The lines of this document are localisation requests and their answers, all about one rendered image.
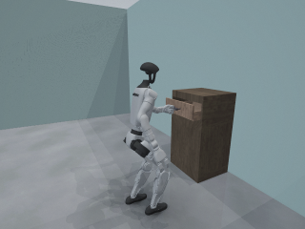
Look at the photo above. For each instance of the robot right upper arm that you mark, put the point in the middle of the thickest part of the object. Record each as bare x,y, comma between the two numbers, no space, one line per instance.
149,97

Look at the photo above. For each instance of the cabinet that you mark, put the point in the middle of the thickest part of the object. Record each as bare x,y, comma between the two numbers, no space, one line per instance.
201,148

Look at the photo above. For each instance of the left robot forearm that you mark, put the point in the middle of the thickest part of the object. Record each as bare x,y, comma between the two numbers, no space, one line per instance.
158,110

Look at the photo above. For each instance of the robot left hand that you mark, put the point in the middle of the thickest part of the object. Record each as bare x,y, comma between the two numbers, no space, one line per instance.
169,109

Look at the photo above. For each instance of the robot left thigh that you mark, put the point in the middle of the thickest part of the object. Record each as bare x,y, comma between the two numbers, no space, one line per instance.
146,164

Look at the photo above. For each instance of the right robot forearm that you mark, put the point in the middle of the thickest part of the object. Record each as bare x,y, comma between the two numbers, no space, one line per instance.
147,132

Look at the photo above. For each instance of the robot right shin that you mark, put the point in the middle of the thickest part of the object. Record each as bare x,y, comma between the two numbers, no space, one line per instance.
159,186

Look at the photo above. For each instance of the robot right hand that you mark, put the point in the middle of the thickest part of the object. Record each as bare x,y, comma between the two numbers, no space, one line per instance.
158,156

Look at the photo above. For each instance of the drawer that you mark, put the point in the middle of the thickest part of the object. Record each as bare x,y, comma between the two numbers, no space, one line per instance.
188,109

